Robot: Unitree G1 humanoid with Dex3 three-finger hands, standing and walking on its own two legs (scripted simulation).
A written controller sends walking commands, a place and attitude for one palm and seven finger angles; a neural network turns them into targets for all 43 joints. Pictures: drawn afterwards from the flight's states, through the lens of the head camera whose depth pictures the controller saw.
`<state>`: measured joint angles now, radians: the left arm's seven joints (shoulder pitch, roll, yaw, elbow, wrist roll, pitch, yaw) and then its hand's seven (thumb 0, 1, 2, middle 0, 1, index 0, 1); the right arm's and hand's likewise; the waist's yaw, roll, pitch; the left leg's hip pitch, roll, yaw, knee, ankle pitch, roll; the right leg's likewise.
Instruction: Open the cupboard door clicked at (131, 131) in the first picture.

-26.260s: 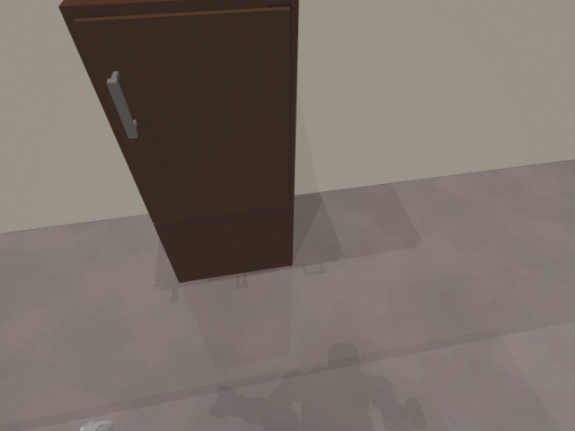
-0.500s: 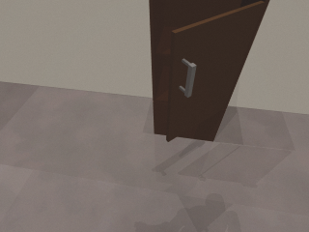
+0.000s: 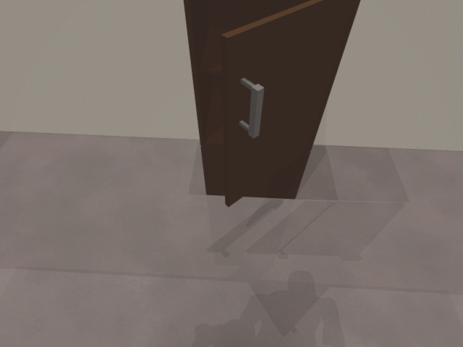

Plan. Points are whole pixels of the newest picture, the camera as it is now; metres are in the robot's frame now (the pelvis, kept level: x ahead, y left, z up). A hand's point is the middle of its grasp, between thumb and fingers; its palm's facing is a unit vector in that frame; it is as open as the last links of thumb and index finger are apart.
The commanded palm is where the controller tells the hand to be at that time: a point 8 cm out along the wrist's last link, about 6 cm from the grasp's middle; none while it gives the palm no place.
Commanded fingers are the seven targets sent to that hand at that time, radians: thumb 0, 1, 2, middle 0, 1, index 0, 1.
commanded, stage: walk to a spot facing it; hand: left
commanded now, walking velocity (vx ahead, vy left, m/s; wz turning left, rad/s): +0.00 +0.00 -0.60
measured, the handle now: (249, 108) +0.60 +0.00 +0.06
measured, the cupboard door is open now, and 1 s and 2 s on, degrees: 44 44 44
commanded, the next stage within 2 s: none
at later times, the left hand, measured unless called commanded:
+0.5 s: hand out of the picture +0.11 +0.17 -0.17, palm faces -0.24 -0.93 -0.28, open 7.3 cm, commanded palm none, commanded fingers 0.00 0.90 0.90 -0.20 -0.30 -0.20 -0.30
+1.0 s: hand (187, 329) +0.18 +0.11 -0.17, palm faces -0.53 -0.80 -0.29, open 7.3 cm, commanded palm none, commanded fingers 0.00 0.90 0.90 -0.20 -0.30 -0.20 -0.30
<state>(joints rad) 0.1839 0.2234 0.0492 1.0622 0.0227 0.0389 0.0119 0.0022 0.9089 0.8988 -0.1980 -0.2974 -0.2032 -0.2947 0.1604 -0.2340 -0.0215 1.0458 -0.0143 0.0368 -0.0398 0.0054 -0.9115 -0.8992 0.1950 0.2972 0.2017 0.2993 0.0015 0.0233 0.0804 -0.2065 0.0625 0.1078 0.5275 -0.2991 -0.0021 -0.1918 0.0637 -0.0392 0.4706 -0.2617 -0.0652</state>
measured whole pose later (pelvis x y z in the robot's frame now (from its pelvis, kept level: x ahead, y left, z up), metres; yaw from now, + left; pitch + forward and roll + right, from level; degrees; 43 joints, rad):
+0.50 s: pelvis -0.02 -0.02 -0.01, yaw -17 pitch +0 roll +1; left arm 0.18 0.22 0.08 0.94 0.04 0.04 0.01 0.00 0.91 0.90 -0.20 -0.30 -0.20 -0.29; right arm 0.12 -0.23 -0.06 0.93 -0.01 0.05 -0.03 0.01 -0.91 -0.90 0.20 0.30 0.20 0.30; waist 0.01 0.00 0.13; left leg -0.44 0.05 0.05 0.98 -0.49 -0.06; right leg -0.31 0.03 0.09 0.58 -0.27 -0.01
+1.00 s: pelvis -0.02 -0.03 -0.01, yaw -35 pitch +1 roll +0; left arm 0.17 0.25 0.07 0.89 0.03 0.04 -0.01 0.00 0.91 0.90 -0.20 -0.30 -0.20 -0.29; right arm 0.17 -0.27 -0.05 0.91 -0.01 0.06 -0.03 0.01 -0.91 -0.90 0.20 0.30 0.20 0.30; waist 0.01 0.02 0.13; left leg -0.45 0.08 0.03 1.04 -0.51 -0.07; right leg -0.32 0.02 0.03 0.61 -0.31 -0.01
